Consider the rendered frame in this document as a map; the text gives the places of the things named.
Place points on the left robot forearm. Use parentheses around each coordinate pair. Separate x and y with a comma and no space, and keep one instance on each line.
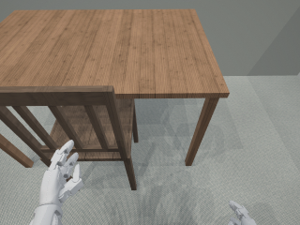
(47,214)

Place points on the table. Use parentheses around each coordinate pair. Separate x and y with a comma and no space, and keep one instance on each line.
(142,53)

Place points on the chair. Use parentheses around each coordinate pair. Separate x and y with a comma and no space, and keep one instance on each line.
(100,124)

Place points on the robot right hand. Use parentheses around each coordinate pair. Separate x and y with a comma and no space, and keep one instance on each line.
(242,214)

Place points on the robot left hand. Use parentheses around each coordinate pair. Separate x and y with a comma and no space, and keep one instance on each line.
(55,178)

